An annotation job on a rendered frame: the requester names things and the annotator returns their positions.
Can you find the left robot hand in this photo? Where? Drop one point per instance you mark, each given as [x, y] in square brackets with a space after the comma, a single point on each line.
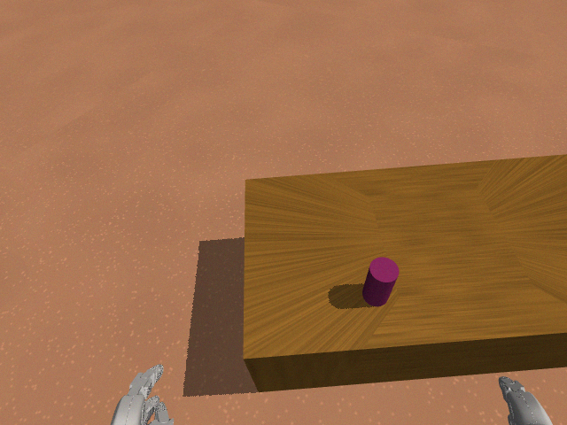
[132, 408]

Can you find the right robot hand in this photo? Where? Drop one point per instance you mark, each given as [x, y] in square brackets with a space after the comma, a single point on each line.
[524, 408]

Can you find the can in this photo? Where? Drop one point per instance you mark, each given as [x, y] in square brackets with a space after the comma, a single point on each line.
[381, 277]

